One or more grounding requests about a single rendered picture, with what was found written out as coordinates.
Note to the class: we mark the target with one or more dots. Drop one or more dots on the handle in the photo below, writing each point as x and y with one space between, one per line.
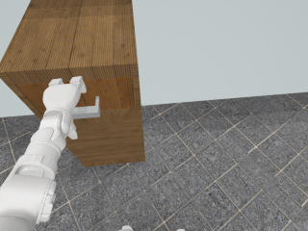
87 111

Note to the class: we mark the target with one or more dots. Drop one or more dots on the cabinet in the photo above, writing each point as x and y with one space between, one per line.
95 39

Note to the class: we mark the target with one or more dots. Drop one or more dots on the left robot forearm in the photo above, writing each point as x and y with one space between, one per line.
45 148

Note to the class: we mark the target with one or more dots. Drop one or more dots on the left robot shin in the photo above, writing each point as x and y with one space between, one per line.
127 227

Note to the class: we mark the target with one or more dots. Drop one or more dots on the left robot hand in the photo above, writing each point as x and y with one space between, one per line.
65 96

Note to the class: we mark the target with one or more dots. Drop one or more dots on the drawer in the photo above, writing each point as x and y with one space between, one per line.
114 93

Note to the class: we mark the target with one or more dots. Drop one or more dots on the robot left upper arm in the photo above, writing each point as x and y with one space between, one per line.
26 201

